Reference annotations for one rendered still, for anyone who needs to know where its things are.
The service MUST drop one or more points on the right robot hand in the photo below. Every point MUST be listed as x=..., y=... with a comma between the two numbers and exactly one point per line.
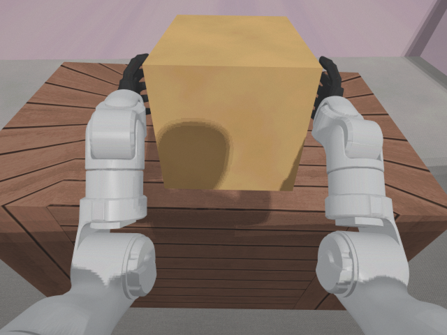
x=331, y=83

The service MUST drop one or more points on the carton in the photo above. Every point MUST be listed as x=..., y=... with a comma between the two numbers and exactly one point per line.
x=231, y=98

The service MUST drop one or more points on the left robot upper arm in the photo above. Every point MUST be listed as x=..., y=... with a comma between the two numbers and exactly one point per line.
x=110, y=271

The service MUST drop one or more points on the robot right forearm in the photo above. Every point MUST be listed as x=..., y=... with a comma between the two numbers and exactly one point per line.
x=354, y=163

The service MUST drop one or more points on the right robot upper arm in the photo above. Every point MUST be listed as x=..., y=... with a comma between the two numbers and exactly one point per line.
x=369, y=275

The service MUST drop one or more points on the pedestal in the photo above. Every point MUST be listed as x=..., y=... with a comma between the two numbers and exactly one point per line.
x=213, y=248

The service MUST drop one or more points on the left robot hand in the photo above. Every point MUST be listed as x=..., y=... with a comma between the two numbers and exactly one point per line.
x=132, y=75

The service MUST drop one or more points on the robot left forearm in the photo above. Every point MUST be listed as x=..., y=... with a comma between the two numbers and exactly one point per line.
x=114, y=157

